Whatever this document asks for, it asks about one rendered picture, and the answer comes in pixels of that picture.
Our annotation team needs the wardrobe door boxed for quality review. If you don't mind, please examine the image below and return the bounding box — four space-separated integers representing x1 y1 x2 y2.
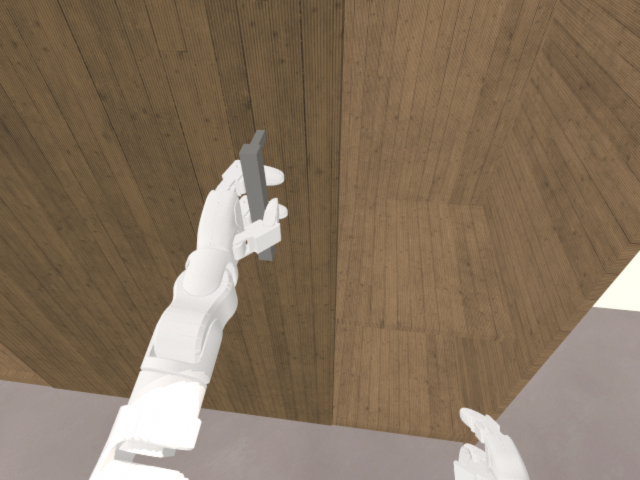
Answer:
0 343 35 373
0 0 345 426

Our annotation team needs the robot left forearm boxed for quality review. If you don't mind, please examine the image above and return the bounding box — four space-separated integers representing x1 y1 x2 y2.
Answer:
89 248 238 480

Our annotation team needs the left robot hand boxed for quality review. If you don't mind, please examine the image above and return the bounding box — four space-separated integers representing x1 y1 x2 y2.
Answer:
197 160 288 265

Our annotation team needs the robot left upper arm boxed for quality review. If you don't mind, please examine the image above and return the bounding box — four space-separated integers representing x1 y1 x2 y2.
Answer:
96 459 189 480

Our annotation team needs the right robot hand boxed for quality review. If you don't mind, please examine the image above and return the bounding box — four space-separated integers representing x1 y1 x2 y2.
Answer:
453 408 530 480

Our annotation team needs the handle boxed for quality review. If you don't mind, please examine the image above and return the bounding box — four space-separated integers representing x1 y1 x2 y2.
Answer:
239 130 276 261

